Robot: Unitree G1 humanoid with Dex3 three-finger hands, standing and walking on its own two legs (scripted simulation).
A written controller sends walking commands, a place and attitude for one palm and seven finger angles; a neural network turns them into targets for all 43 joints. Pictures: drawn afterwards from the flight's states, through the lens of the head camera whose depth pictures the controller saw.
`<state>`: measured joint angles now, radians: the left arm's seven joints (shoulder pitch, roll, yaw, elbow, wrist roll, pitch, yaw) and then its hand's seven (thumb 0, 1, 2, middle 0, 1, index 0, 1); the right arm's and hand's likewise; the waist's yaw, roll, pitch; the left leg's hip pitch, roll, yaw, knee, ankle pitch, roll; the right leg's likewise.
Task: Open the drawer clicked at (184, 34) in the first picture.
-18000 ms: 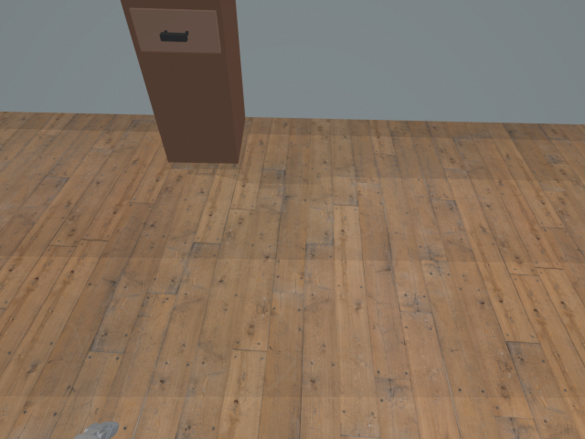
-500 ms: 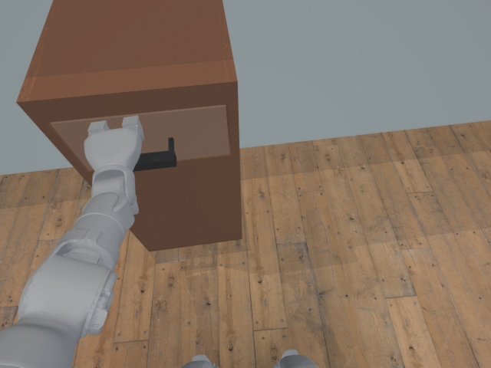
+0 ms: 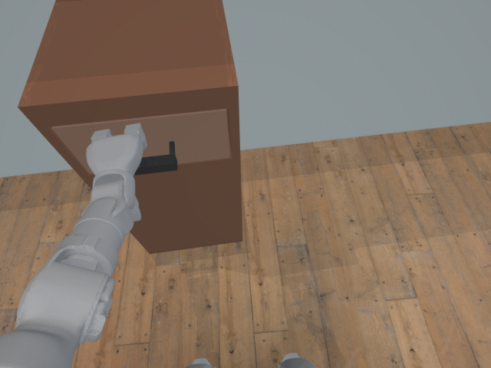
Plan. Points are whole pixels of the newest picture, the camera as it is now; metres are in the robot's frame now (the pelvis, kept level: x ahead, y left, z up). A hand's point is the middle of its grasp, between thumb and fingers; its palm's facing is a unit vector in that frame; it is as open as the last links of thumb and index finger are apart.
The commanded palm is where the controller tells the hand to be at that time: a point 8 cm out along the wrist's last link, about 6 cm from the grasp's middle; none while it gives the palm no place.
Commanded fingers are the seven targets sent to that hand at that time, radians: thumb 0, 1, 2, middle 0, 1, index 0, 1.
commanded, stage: re-aim the fingers above the handle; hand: left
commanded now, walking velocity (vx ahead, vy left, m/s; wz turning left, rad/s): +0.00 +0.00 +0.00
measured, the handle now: (151, 156) +0.54 +0.18 -0.05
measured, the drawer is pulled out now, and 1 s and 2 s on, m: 0.00 0.00 0.00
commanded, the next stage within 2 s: lower the fingers behind the handle in 0.76 s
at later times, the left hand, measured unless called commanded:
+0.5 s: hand (135, 168) +0.47 +0.18 +0.01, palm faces -0.09 -0.04 -1.00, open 13.8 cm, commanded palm +0.45 +0.17 +0.06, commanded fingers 0.00 -0.50 0.30 -0.30 -1.20 -0.30 -1.20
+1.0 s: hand (142, 167) +0.46 +0.17 +0.01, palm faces -0.03 -0.03 -1.00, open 13.9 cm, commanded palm +0.45 +0.17 +0.05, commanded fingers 0.00 -0.50 0.30 -0.30 -1.20 -0.30 -1.20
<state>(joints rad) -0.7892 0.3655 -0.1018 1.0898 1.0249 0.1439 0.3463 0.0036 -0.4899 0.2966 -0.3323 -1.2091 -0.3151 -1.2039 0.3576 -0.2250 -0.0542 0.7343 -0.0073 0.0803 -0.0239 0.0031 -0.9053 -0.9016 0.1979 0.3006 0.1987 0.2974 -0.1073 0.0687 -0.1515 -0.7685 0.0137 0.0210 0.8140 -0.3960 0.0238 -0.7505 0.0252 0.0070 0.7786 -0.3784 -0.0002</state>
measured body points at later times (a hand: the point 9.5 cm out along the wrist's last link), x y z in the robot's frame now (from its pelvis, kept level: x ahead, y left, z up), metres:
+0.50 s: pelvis +0.00 +0.00 +0.00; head +0.09 -0.01 +0.44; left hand +0.47 +0.18 +0.06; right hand +0.01 -0.26 -0.14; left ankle -0.02 +0.10 -0.70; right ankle -0.01 -0.12 -0.70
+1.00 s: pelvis -0.01 +0.00 +0.00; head +0.08 +0.00 +0.44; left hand +0.46 +0.17 +0.06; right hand +0.01 -0.27 -0.14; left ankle -0.02 +0.10 -0.70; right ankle -0.01 -0.12 -0.70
